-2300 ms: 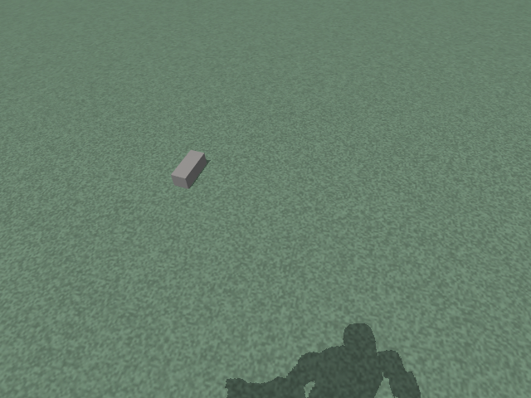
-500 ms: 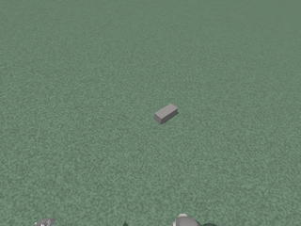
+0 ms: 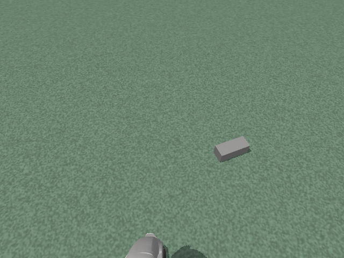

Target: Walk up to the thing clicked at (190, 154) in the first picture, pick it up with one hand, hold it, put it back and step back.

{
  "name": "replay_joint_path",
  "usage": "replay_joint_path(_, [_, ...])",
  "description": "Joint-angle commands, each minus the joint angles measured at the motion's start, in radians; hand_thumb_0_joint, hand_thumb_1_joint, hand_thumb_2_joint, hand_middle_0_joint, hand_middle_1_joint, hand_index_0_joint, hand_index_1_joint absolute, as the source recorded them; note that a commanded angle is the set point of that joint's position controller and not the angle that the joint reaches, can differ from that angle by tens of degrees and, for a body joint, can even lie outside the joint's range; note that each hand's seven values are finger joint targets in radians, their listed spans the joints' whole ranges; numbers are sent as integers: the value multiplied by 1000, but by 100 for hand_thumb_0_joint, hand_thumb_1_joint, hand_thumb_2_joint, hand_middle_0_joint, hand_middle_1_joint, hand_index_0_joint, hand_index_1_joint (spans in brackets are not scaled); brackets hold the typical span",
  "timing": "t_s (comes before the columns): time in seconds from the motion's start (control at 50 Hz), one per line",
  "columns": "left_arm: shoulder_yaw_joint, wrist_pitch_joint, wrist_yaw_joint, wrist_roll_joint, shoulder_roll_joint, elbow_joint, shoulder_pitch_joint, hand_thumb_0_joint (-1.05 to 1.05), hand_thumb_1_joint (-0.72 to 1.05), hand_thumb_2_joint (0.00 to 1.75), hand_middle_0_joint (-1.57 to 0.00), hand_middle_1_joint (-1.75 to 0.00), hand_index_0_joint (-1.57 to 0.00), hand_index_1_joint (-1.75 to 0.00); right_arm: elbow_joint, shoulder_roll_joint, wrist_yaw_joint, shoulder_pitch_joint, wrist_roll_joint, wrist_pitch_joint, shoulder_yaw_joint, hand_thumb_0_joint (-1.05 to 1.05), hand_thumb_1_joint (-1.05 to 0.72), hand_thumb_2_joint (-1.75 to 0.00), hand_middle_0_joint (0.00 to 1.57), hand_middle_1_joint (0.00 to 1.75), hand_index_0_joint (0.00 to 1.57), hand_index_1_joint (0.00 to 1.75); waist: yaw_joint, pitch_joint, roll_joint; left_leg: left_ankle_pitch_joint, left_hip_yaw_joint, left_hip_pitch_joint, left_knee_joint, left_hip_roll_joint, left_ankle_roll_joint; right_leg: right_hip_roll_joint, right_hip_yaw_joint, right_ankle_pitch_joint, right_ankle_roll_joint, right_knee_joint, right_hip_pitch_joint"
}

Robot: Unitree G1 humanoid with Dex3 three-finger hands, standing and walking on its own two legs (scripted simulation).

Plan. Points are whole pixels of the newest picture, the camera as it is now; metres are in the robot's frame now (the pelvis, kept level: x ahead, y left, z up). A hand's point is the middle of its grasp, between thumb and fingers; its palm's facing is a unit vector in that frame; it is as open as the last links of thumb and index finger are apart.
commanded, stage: walk up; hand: left
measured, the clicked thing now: (231, 148) +0.90 -0.30 -0.73
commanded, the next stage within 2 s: none
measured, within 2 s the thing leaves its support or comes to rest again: neither
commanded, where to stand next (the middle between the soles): +0.62 -0.66 m, yaw +27 degrees
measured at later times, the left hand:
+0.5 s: hand (151, 228) +0.22 +0.10 -0.16, palm faces +0.12 -0.91 -0.39, open 7.4 cm
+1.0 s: hand (225, 216) +0.28 -0.11 -0.18, palm faces +0.21 -0.93 -0.31, open 7.4 cm
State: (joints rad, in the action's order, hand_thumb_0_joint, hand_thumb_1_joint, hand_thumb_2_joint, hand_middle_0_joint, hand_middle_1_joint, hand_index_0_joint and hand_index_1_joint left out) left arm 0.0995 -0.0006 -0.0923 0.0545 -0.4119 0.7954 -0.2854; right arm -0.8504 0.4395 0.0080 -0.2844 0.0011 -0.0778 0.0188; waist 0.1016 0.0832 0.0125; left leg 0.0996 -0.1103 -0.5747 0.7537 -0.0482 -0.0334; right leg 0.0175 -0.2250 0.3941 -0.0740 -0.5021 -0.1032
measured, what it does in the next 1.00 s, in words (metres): steps to the right, turning left: left foot, then right foot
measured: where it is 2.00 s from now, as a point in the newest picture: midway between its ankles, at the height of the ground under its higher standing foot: (309, 204)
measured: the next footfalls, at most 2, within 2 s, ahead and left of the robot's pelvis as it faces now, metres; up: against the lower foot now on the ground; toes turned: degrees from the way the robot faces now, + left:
left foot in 0.06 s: +0.20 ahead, +0.07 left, +0.00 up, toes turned +8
right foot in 0.46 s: +0.27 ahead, -0.36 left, +0.00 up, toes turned +5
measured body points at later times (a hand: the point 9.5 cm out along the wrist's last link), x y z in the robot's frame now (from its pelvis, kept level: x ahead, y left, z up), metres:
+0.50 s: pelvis +0.16 -0.21 -0.04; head +0.17 -0.19 +0.41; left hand +0.21 +0.15 -0.13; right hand +0.25 -0.58 -0.11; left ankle +0.16 +0.04 -0.72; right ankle +0.23 -0.37 -0.73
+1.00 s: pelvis +0.30 -0.37 -0.03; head +0.34 -0.34 +0.42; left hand +0.27 -0.06 -0.15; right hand +0.48 -0.67 -0.11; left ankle +0.34 -0.22 -0.73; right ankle +0.31 -0.49 -0.65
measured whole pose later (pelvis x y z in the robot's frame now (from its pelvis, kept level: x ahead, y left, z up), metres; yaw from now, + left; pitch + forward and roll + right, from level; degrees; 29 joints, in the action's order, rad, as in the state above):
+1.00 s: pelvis +0.30 -0.37 -0.03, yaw +16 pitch -2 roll +3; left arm 0.08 0.09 -0.08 0.07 -0.40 0.72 -0.33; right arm -0.84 0.41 0.11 -0.27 0.00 -0.08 0.03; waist 0.04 0.12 0.11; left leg 0.28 -0.09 -0.44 0.75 -0.03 -0.03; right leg -0.04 0.03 0.52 0.03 -1.34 -0.55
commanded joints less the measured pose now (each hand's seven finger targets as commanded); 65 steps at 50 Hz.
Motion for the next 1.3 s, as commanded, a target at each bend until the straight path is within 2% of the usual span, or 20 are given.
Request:
replay_joint_path(0.0, [48,-4,13,-7,-192,-165,68,0,90,90,-20,-30,-20,-30,-3,181,50,-287,8,-11,89,0,-90,-90,20,30,20,30,-122,-135,74,-114,-40,478,-145,67,-29,-195,92,-556,10,-141,-187])
replay_joint_path(0.04, [33,0,24,0,-132,-188,0,0,90,90,-20,-30,-20,-30,-14,290,86,-406,-5,-12,136,0,-90,-90,20,30,20,30,-194,-190,-125,115,298,742,-234,-120,-157,-84,93,-216,64,-545,-482])
replay_joint_path(0.06, [38,15,18,9,-127,-187,-79,0,90,90,-20,-30,-20,-30,35,361,102,-378,-10,-8,159,0,-90,-90,20,30,20,30,-169,-254,-186,391,784,785,-323,-391,-268,0,168,223,104,-808,-646])
replay_joint_path(0.1, [70,39,14,5,-293,-184,-87,0,90,90,-20,-30,-20,-30,98,381,123,-216,39,-12,162,0,-90,-90,20,30,20,30,-129,-233,-36,575,982,681,-503,-509,-321,-86,386,124,101,-980,-677])
replay_joint_path(0.2, [78,53,-10,1,-244,-130,-62,0,90,90,-20,-30,-20,-30,84,298,95,-58,0,-41,110,0,-90,-90,20,30,20,30,-51,-20,-78,425,380,105,-429,-227,-185,-173,344,25,91,-735,-422])
replay_joint_path(0.38, [91,65,-30,7,-217,-145,-12,0,90,90,-20,-30,-20,-30,54,401,68,-60,-36,-43,147,0,-90,-90,20,30,20,30,-71,-83,-239,587,367,79,-344,-174,-161,-125,200,37,82,-405,-357])
replay_joint_path(0.44, [120,56,-13,4,-243,-57,-245,0,90,90,-20,-30,-20,-30,74,317,86,77,-43,-17,121,0,-90,-90,20,30,20,30,97,-132,-54,585,203,-149,-4,-65,-85,-64,152,-12,69,-138,10])
replay_joint_path(0.46, [143,41,4,30,-329,-36,-359,0,90,90,-20,-30,-20,-30,83,188,91,71,-35,-9,81,0,-90,-90,20,30,20,30,177,-102,300,552,73,-332,414,99,-29,-205,429,262,53,110,59])
replay_joint_path(0.48, [138,27,16,30,-385,-96,-211,0,90,90,-20,-30,-20,-30,91,157,106,21,-19,-7,68,0,-90,-90,20,30,20,30,82,-28,360,519,118,-447,582,124,-3,-378,790,403,3,320,-33])
replay_joint_path(0.52, [139,16,28,-11,-409,-159,27,0,90,90,-20,-30,-20,-30,28,261,120,-33,-14,-6,97,0,-90,-90,20,30,20,30,-48,38,230,371,188,-350,581,-7,-11,-398,823,477,-29,368,-138])
replay_joint_path(0.6, [88,-2,35,-5,-257,-111,13,0,90,90,-20,-30,-20,-30,-58,241,88,-107,8,-20,85,0,-90,-90,20,30,20,30,-69,78,191,274,125,-150,363,-9,-14,-247,384,-144,-47,135,-170])
replay_joint_path(0.78, [51,21,35,7,-197,-208,13,0,90,90,-20,-30,-20,-30,-45,191,90,-252,11,-21,82,0,-90,-90,20,30,20,30,-116,-140,81,-32,-4,385,-162,71,-39,-192,182,-599,-5,-204,-177])
replay_joint_path(0.8, [40,19,40,5,-170,-224,7,0,90,90,-20,-30,-20,-30,-61,229,104,-331,3,-18,101,0,-90,-90,20,30,20,30,-161,-179,0,-94,57,549,-199,24,-69,-156,147,-569,47,-366,-287])
replay_joint_path(0.84, [37,29,43,9,-134,-233,-87,0,90,90,-20,-30,-20,-30,-11,344,132,-352,-17,-12,147,0,-90,-90,20,30,20,30,-169,-271,-169,14,713,782,-258,-385,-274,-36,223,214,138,-761,-664])
replay_joint_path(0.88, [68,60,47,10,-285,-213,-104,0,90,90,-20,-30,-20,-30,49,398,147,-193,30,-12,154,0,-90,-90,20,30,20,30,-126,-244,-15,152,878,592,-383,-549,-367,-111,390,206,144,-974,-654])
replay_joint_path(0.96, [91,73,29,9,-253,-173,-38,0,90,90,-20,-30,-20,-30,52,311,136,-62,-6,-28,119,0,-90,-90,20,30,20,30,-86,-55,5,156,437,117,-320,-297,-242,-155,377,74,104,-870,-469])
replay_joint_path(1.1, [90,78,-8,1,-213,-156,-59,0,90,90,-20,-30,-20,-30,28,414,101,2,-49,-31,147,0,-90,-90,20,30,20,30,-74,-83,-233,540,331,45,-309,-181,-167,-127,226,115,78,-438,-357])
replay_joint_path(1.18, [126,73,21,27,-269,-41,-359,0,90,90,-20,-30,-20,-30,39,244,102,98,-53,3,96,0,-90,-90,20,30,20,30,132,-121,212,603,28,-260,286,37,-25,-96,239,136,41,-4,-12])
replay_joint_path(1.22, [137,48,38,14,-432,-169,-23,0,90,90,-20,-30,-20,-30,54,219,135,75,-35,3,104,0,-90,-90,20,30,20,30,-17,25,330,515,165,-389,561,46,20,-403,898,363,-152,325,-186])
replay_joint_path(1.28, [113,39,51,8,-328,-151,-1,0,90,90,-20,-30,-20,-30,-42,273,122,50,-6,-11,99,0,-90,-90,20,30,20,30,-41,72,172,404,147,-297,469,-9,8,-288,594,20,-118,116,-185])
